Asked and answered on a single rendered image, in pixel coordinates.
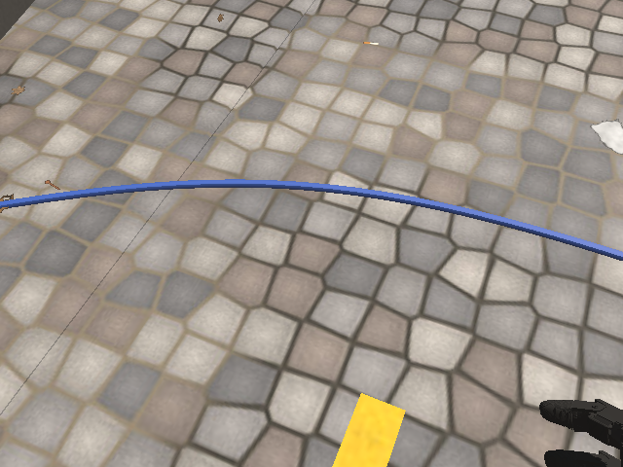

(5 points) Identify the right robot hand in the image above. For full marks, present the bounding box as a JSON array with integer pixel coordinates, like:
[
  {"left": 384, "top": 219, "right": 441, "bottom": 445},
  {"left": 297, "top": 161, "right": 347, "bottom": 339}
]
[{"left": 539, "top": 399, "right": 623, "bottom": 467}]

